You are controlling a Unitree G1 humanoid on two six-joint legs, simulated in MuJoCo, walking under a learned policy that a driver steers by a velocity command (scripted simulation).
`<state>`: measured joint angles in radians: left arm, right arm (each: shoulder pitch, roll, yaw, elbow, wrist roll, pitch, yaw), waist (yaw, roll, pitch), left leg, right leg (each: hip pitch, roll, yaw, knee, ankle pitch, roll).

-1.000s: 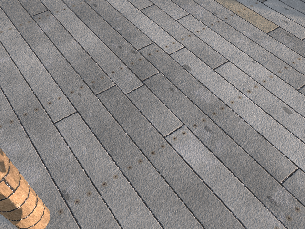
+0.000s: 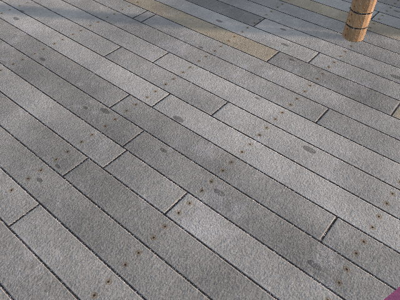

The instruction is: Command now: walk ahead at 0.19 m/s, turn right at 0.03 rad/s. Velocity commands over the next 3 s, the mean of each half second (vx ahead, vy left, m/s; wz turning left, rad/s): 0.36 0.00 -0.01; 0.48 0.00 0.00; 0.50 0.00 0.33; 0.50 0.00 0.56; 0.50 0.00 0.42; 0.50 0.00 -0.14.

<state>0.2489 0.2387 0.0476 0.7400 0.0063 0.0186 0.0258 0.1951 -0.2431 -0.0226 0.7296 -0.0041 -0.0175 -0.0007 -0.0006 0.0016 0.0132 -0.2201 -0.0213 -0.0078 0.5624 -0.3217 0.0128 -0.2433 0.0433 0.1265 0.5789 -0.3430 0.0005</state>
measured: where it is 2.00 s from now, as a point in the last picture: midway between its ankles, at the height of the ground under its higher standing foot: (184, 173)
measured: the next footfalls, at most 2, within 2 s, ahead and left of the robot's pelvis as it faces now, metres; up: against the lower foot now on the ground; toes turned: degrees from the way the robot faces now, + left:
left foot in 0.58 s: +0.40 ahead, +0.13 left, +0.00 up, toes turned +1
right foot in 1.12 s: +0.70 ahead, -0.11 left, +0.00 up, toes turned +0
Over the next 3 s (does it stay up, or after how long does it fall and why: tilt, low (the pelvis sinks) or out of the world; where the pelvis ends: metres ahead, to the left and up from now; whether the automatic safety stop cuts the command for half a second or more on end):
stays up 1.39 0.46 0.01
